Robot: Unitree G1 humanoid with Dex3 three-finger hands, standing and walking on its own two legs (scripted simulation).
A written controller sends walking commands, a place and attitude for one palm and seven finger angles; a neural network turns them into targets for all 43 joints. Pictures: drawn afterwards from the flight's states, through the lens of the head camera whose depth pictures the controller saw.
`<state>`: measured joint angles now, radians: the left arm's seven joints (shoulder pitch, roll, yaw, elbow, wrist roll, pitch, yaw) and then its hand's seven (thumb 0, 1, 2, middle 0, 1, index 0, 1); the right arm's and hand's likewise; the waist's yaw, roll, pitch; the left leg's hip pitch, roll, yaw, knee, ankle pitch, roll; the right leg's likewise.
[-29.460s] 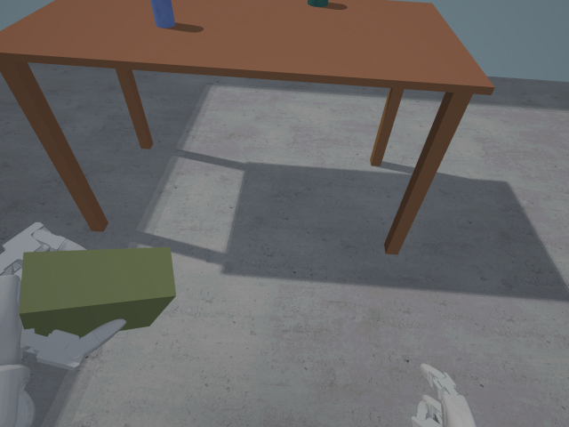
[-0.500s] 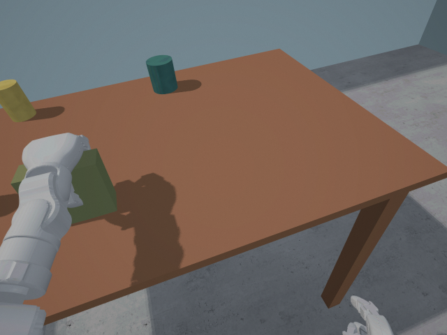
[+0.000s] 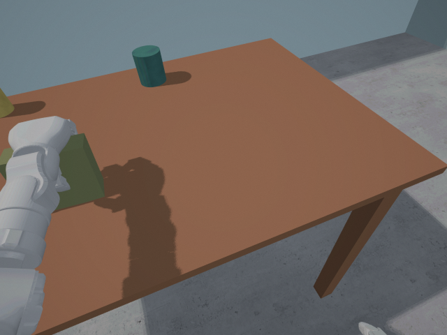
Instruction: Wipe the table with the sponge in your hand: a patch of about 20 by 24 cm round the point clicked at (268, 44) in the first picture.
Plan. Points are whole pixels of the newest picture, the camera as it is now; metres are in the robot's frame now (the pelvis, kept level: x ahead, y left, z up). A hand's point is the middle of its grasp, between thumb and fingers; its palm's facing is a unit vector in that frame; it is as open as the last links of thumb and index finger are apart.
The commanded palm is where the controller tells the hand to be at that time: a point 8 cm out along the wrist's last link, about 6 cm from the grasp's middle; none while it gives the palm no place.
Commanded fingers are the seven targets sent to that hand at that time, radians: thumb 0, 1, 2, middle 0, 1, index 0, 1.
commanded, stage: slide across to the middle lane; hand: left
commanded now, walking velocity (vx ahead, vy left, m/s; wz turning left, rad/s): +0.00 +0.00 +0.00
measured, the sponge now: (62, 182) +0.36 +0.35 +0.09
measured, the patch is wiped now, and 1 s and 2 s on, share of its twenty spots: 0.20 0.55 0.60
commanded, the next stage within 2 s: wipe back along the middle lane in 0.70 s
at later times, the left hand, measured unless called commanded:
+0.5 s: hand (80, 146) +0.41 +0.31 +0.14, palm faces +0.01 -0.01 -1.00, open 9.9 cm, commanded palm +0.39 +0.29 +0.20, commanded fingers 0.00 0.10 1.30 -1.20 -1.60 -1.20 -1.60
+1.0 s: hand (103, 143) +0.41 +0.27 +0.14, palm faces +0.04 -0.01 -1.00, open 9.9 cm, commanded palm +0.37 +0.25 +0.19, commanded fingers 0.00 0.10 1.30 -1.20 -1.60 -1.20 -1.60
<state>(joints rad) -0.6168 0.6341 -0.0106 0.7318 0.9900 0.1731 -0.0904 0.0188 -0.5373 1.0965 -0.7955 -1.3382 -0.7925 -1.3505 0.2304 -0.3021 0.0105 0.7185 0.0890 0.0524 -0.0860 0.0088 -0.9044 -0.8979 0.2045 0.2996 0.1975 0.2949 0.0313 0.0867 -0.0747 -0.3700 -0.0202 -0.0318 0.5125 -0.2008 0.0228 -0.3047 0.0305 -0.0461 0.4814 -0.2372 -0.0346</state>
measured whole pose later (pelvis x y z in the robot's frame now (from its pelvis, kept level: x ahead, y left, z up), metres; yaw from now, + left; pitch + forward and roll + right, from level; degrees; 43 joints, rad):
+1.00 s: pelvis +0.04 +0.01 +0.00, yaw +0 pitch +3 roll +0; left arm -0.53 0.45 -0.20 0.40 0.97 0.47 -0.05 0.00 -0.51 1.10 -0.75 -1.39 -0.75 -1.40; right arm 0.11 -0.28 0.04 0.68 0.08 0.07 -0.02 0.01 -0.90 -0.90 0.20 0.30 0.20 0.29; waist 0.07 0.10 -0.09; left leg -0.27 -0.04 -0.02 0.46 -0.24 0.04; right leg -0.21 0.01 -0.03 0.43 -0.27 -0.02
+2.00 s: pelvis +0.02 -0.01 +0.00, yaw -2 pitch -1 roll +0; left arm -0.18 0.41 -0.23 -0.04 0.97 0.64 -0.03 0.03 -0.48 1.08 -0.67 -1.46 -0.72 -1.42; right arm 0.02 -0.28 0.04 0.66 0.10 0.11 -0.02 0.01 -0.91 -0.90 0.20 0.30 0.18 0.29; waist 0.09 0.12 -0.10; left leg -0.24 -0.01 0.00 0.50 -0.25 0.01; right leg -0.21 0.04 -0.01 0.52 -0.30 -0.05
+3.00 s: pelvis +0.00 -0.03 +0.00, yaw -1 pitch -4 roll +1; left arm -0.20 0.34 -0.37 -0.14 0.90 0.63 0.01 -0.01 -0.51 1.08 -0.70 -1.42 -0.78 -1.32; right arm 0.02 -0.25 0.05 0.70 0.10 0.05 -0.02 0.01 -0.91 -0.90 0.20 0.30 0.14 0.27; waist 0.12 0.12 -0.07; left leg -0.20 -0.01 -0.02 0.50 -0.23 -0.01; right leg -0.18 0.04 -0.03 0.54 -0.29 -0.07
